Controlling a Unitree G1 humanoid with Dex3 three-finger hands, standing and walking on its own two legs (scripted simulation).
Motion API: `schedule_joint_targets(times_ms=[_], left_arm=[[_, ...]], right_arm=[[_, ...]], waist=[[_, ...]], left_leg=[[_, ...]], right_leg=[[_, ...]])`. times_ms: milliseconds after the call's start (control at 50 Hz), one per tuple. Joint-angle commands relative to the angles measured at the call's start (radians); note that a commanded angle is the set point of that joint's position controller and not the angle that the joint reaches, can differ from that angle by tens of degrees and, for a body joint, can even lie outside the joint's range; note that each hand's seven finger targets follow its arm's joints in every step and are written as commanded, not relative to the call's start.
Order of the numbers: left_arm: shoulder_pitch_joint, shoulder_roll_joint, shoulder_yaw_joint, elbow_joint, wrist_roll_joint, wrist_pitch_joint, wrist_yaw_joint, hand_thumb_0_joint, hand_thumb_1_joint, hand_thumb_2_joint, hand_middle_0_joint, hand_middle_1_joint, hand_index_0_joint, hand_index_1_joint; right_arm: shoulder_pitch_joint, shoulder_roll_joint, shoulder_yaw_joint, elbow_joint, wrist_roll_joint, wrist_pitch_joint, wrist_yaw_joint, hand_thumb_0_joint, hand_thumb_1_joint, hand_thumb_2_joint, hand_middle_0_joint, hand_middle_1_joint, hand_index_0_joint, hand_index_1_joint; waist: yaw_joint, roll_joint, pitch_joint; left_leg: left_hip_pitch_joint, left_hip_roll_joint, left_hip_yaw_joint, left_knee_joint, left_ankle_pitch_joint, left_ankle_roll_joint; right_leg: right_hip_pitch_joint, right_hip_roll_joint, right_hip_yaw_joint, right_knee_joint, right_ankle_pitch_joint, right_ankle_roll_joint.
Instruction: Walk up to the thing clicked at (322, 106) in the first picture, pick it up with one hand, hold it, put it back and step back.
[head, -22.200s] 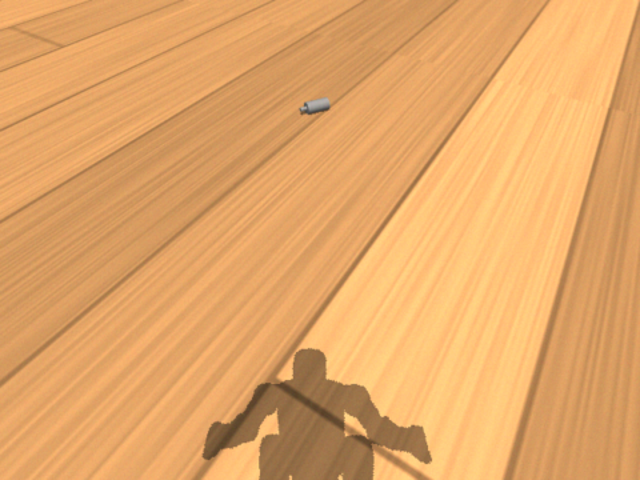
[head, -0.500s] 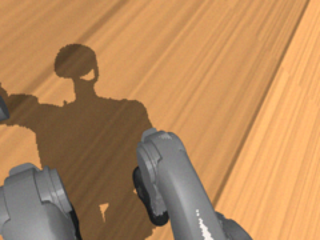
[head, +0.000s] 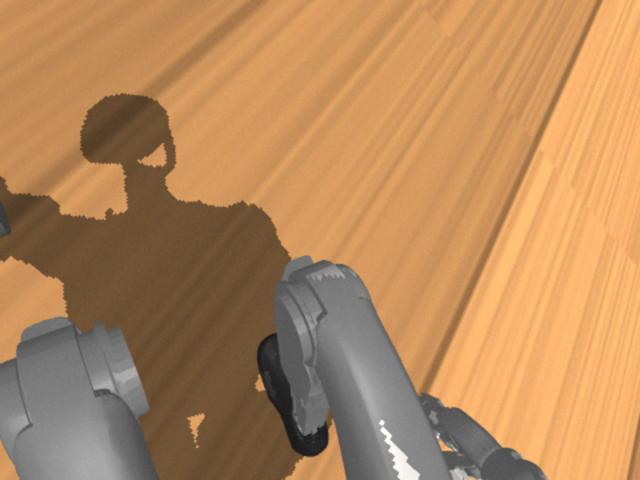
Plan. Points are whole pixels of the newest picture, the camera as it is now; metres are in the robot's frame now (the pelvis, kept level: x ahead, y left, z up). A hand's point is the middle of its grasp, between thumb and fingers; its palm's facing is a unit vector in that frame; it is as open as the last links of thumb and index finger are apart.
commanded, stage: rest palm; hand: left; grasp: from above
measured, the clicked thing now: out of the picture +0.43 +0.35 -0.27
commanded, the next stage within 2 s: close in 0.38 s
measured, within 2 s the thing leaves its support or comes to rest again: neither
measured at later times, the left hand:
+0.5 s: hand out of the picture +0.42 +0.32 -0.26, palm faces -0.45 -0.17 -0.88, open 14.1 cm
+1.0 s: hand out of the picture +0.42 +0.32 -0.26, palm faces -0.43 -0.14 -0.89, open 12.2 cm
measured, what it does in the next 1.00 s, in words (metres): stands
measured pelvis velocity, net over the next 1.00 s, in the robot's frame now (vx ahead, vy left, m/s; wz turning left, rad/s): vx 0.00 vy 0.00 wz -0.02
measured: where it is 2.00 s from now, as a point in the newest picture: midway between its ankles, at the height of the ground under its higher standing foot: (222, 449)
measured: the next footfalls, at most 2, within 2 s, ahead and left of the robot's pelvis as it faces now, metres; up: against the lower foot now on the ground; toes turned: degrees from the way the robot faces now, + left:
none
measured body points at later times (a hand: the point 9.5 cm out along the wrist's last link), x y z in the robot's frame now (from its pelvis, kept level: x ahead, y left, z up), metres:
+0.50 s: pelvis +0.00 +0.00 +0.00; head +0.27 +0.13 +0.33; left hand +0.44 +0.33 -0.21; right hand +0.06 -0.25 -0.06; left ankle +0.06 +0.14 -0.27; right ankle +0.10 -0.12 -0.27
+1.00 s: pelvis +0.00 +0.00 +0.00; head +0.27 +0.14 +0.34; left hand +0.44 +0.32 -0.20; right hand +0.07 -0.25 -0.05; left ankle +0.06 +0.14 -0.27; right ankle +0.10 -0.12 -0.27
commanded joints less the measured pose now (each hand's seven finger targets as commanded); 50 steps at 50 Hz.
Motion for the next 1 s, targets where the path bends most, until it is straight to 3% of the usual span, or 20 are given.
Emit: schedule_joint_targets(times_ms=[0,140,200,220,280,320,340,380,440,460,480,520,560,640,660,720,820,840,880,980], left_arm=[[-0.271,0.199,0.012,-0.088,-0.017,0.014,0.05,0.0,-0.518,0.968,-0.071,-1.0,-0.07,-0.999],[-0.24,0.249,0.049,-0.05,-0.037,0.038,0.062,0.0,-0.531,0.972,-0.067,-1.0,-0.064,-1.001],[-0.264,0.217,0.016,-0.085,-0.056,0.036,0.047,0.0,-0.535,0.978,-0.07,-0.99,-0.063,-0.996],[-0.254,0.236,0.018,-0.074,-0.064,0.034,0.041,0.0,-0.532,0.976,-0.076,-0.99,-0.068,-0.996],[-0.228,0.302,0.08,-0.102,-0.069,0.027,0.037,0.0,-0.53,0.985,-0.078,-0.984,-0.068,-0.992],[-0.205,0.286,0.08,-0.084,-0.071,0.02,0.029,0.0,-0.527,0.986,-0.08,-0.986,-0.07,-0.994],[-0.219,0.249,0.048,-0.078,-0.065,0.018,0.02,0.0,-0.534,0.993,-0.079,-0.99,-0.067,-1.0],[-0.225,0.259,0.045,-0.087,-0.068,0.012,0.011,0.0,-0.532,0.989,-0.076,-0.995,-0.066,-1.003],[-0.199,0.301,0.083,-0.132,-0.073,-0.001,0.018,0.0,-0.518,1.006,-0.085,-1.002,-0.074,-1.011],[-0.182,0.257,0.057,-0.094,-0.068,-0.002,0.017,0.0,-0.505,1.026,-0.094,-1.017,-0.083,-1.027],[-0.189,0.233,0.032,-0.071,-0.062,-0.004,0.012,0.0,-0.432,0.946,-0.118,-1.005,-0.127,-0.994],[-0.202,0.234,0.02,-0.079,-0.05,-0.01,0.013,0.0,-0.395,0.925,-0.138,-1.0,-0.15,-0.986],[-0.225,0.261,0.036,-0.114,-0.054,-0.014,0.022,0.0,-0.384,0.916,-0.142,-0.993,-0.156,-0.978],[-0.198,0.241,0.035,-0.072,-0.048,-0.018,0.049,0.0,-0.317,0.889,-0.189,-0.973,-0.205,-0.955],[-0.228,0.232,0.013,-0.092,-0.046,-0.02,0.053,0.0,-0.302,0.861,-0.192,-0.967,-0.213,-0.943],[-0.203,0.254,0.023,-0.041,-0.04,-0.007,0.056,0.0,-0.267,0.799,-0.212,-0.936,-0.239,-0.906],[-0.24,0.269,0.029,-0.105,-0.041,0.011,0.08,0.0,-0.207,0.759,-0.264,-0.894,-0.291,-0.865],[-0.245,0.256,0.007,-0.105,-0.039,0.02,0.079,0.0,-0.196,0.751,-0.267,-0.903,-0.297,-0.87],[-0.249,0.259,0.024,-0.118,-0.054,0.027,0.085,0.0,-0.18,0.729,-0.28,-0.884,-0.311,-0.851],[-0.201,0.262,0.036,-0.062,-0.058,0.052,0.055,0.0,-0.147,0.705,-0.322,-0.828,-0.346,-0.801]], right_arm=[[0.188,-0.323,-0.073,-0.001,0.007,-0.011,-0.003,0.0,-0.9,-0.903,0.199,0.3,0.199,0.3],[0.187,-0.333,-0.06,-0.013,0.009,-0.029,0.005,0.0,-0.902,-0.905,0.199,0.3,0.199,0.3],[0.177,-0.324,-0.053,-0.017,0.012,-0.043,0.006,0.0,-0.903,-0.905,0.199,0.3,0.199,0.3],[0.17,-0.329,-0.05,-0.023,0.012,-0.047,0.005,0.0,-0.904,-0.905,0.199,0.3,0.199,0.3],[0.216,-0.345,-0.056,-0.007,0.013,-0.043,0.002,0.0,-0.901,-0.905,0.199,0.3,0.199,0.3],[0.219,-0.332,-0.049,0.005,0.005,-0.039,0.006,0.0,-0.902,-0.905,0.199,0.3,0.199,0.3],[0.21,-0.335,-0.05,-0.004,0.004,-0.041,0.007,0.0,-0.905,-0.906,0.199,0.3,0.199,0.3],[0.207,-0.327,-0.039,-0.001,0.003,-0.04,0.011,0.0,-0.903,-0.906,0.199,0.3,0.199,0.3],[0.208,-0.343,-0.053,-0.001,0.006,-0.029,0.002,0.0,-0.9,-0.905,0.199,0.3,0.199,0.3],[0.204,-0.335,-0.051,0.003,0.001,-0.027,0.003,0.0,-0.902,-0.906,0.199,0.3,0.199,0.3],[0.207,-0.323,-0.04,0.007,-0.005,-0.028,0.01,0.0,-0.894,-0.9,0.2,0.3,0.2,0.3],[0.206,-0.337,-0.048,0.001,-0.004,-0.022,0.009,0.0,-0.892,-0.899,0.2,0.3,0.2,0.3],[0.214,-0.347,-0.048,0.004,-0.002,-0.019,0.006,0.0,-0.891,-0.899,0.2,0.3,0.2,0.3],[0.206,-0.345,-0.039,0.0,-0.008,-0.02,0.006,0.0,-0.891,-0.899,0.199,0.3,0.2,0.3],[0.196,-0.34,-0.035,-0.01,-0.005,-0.023,0.006,0.0,-0.891,-0.899,0.199,0.3,0.2,0.3],[0.185,-0.35,-0.041,-0.006,-0.005,-0.033,0.006,0.0,-0.891,-0.899,0.199,0.3,0.199,0.3],[0.167,-0.35,-0.044,-0.019,-0.005,-0.033,0.0,0.0,-0.892,-0.9,0.199,0.3,0.199,0.3],[0.16,-0.346,-0.042,-0.017,-0.003,-0.036,0.001,0.0,-0.894,-0.9,0.199,0.3,0.199,0.3],[0.171,-0.352,-0.045,-0.023,-0.002,-0.035,0.001,0.0,-0.894,-0.9,0.199,0.3,0.199,0.3],[0.183,-0.36,-0.051,-0.013,0.008,-0.045,0.009,0.0,-0.894,-0.9,0.199,0.3,0.199,0.3]], waist=[[-0.046,0.496,-0.603],[-0.051,0.488,-0.596],[-0.05,0.485,-0.598],[-0.058,0.492,-0.593],[-0.038,0.492,-0.649],[-0.045,0.505,-0.631],[-0.061,0.503,-0.601],[-0.067,0.509,-0.602],[-0.031,0.543,-0.648],[-0.041,0.541,-0.618],[-0.065,0.509,-0.581],[-0.065,0.51,-0.578],[-0.06,0.5,-0.606],[-0.065,0.466,-0.588],[-0.066,0.478,-0.575],[-0.066,0.479,-0.533],[-0.051,0.504,-0.578],[-0.054,0.507,-0.564],[-0.06,0.504,-0.605],[-0.057,0.514,-0.574]], left_leg=[[0.507,0.028,0.129,-0.253,0.177,0.039],[0.49,0.035,0.125,-0.247,0.186,0.042],[0.486,0.034,0.129,-0.239,0.173,0.043],[0.485,0.037,0.128,-0.235,0.163,0.044],[0.511,0.038,0.12,-0.236,0.216,0.041],[0.512,0.04,0.114,-0.239,0.232,0.036],[0.508,0.039,0.113,-0.229,0.222,0.036],[0.51,0.041,0.116,-0.22,0.231,0.039],[0.543,0.042,0.114,-0.242,0.252,0.032],[0.53,0.041,0.114,-0.243,0.24,0.03],[0.508,0.042,0.111,-0.232,0.225,0.033],[0.5,0.041,0.113,-0.229,0.222,0.036],[0.512,0.042,0.111,-0.231,0.236,0.039],[0.492,0.046,0.108,-0.228,0.231,0.041],[0.489,0.044,0.113,-0.233,0.215,0.039],[0.478,0.042,0.108,-0.243,0.167,0.036],[0.501,0.045,0.107,-0.269,0.144,0.032],[0.495,0.044,0.111,-0.261,0.14,0.032],[0.506,0.047,0.107,-0.263,0.163,0.033],[0.522,0.05,0.089,-0.265,0.21,0.025]], right_leg=[[0.284,0.023,-0.12,-0.216,0.269,-0.08],[0.32,0.03,-0.113,-0.22,0.284,-0.077],[0.318,0.027,-0.11,-0.223,0.272,-0.076],[0.328,0.028,-0.106,-0.225,0.266,-0.075],[0.368,0.026,-0.114,-0.221,0.305,-0.073],[0.371,0.026,-0.121,-0.21,0.316,-0.074],[0.342,0.023,-0.127,-0.204,0.31,-0.075],[0.361,0.026,-0.126,-0.207,0.327,-0.071],[0.384,0.028,-0.125,-0.219,0.336,-0.075],[0.366,0.029,-0.127,-0.211,0.326,-0.078],[0.347,0.03,-0.137,-0.206,0.319,-0.074],[0.346,0.031,-0.133,-0.214,0.321,-0.073],[0.367,0.032,-0.13,-0.226,0.339,-0.07],[0.373,0.038,-0.13,-0.234,0.343,-0.066],[0.368,0.038,-0.124,-0.23,0.329,-0.069],[0.314,0.031,-0.137,-0.222,0.268,-0.073],[0.341,0.034,-0.127,-0.238,0.244,-0.079],[0.325,0.033,-0.124,-0.233,0.245,-0.079],[0.355,0.037,-0.126,-0.243,0.27,-0.076],[0.315,0.028,-0.135,-0.21,0.301,-0.078]])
